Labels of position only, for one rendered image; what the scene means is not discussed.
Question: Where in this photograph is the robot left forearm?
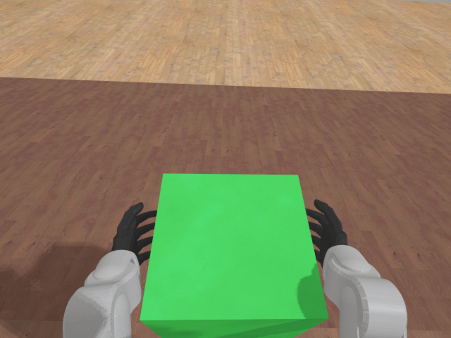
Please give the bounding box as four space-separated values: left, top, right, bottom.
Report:
63 250 142 338

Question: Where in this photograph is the carton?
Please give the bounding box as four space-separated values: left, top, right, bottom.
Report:
140 174 328 338

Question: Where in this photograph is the robot right hand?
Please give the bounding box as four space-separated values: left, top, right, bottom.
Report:
305 199 348 268

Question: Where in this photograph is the robot right forearm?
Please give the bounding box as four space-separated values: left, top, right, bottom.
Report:
323 245 407 338

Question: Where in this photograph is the robot left hand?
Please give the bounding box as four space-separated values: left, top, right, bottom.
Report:
111 202 157 265

